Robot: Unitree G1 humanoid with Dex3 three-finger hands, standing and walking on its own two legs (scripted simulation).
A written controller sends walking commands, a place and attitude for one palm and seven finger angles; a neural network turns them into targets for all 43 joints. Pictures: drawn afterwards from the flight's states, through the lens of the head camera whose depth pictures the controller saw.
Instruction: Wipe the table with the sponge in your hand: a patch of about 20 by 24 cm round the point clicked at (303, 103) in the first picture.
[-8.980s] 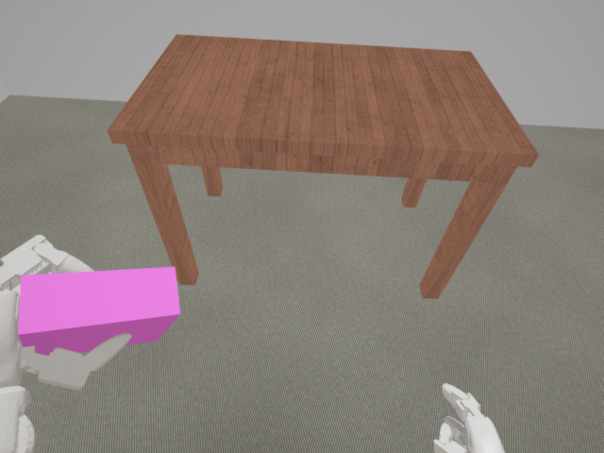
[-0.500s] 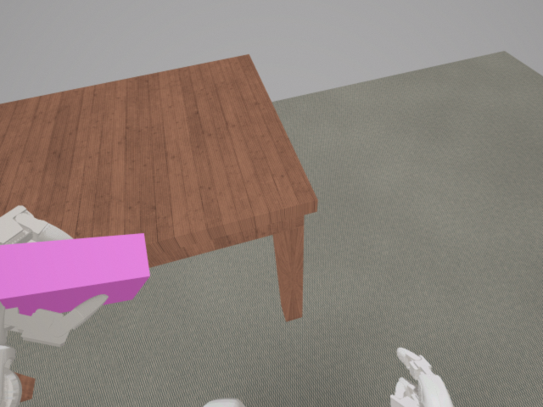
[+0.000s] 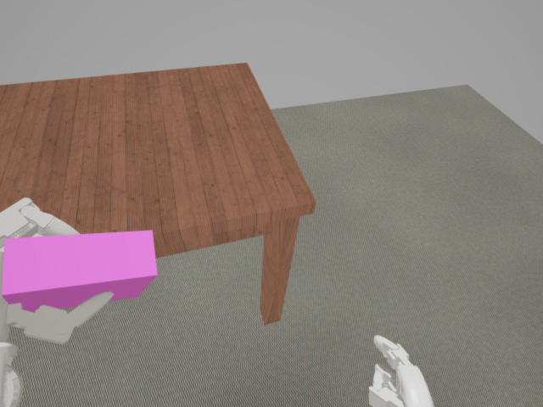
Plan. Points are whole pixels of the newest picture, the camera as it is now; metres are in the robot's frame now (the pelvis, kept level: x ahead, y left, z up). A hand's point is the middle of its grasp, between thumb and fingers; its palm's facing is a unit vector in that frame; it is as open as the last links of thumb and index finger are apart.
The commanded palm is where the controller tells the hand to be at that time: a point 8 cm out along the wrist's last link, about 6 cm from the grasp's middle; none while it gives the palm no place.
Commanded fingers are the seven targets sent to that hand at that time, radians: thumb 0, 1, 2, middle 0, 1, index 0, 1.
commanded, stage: come to a stop and stand still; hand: left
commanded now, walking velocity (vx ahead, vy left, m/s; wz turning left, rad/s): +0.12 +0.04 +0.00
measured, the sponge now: (105, 270) +0.23 +0.21 +0.14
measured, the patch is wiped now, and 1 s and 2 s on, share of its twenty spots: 0.00 0.00 0.00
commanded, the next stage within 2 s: look again from close up in 0.94 s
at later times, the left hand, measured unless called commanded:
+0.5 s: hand (38, 340) +0.15 +0.24 +0.16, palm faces +0.40 -0.82 -0.41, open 9.3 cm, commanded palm +0.10 +0.28 +0.17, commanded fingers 0.00 0.10 1.30 -1.20 -1.60 -1.20 -1.60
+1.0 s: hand (17, 358) +0.13 +0.25 +0.15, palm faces +0.40 -0.81 -0.43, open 9.3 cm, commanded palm +0.08 +0.28 +0.17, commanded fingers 0.00 0.10 1.30 -1.20 -1.60 -1.20 -1.60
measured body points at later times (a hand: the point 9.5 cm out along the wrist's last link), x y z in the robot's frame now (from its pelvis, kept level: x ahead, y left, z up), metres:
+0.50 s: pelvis -0.05 -0.01 +0.00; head -0.03 -0.01 +0.45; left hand +0.12 +0.28 +0.18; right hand +0.11 -0.27 -0.09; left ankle -0.06 +0.12 -0.74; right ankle -0.01 -0.10 -0.74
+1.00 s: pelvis -0.07 +0.00 +0.00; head -0.05 +0.00 +0.45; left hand +0.11 +0.29 +0.17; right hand +0.10 -0.23 -0.09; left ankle -0.06 +0.12 -0.74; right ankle -0.04 -0.10 -0.74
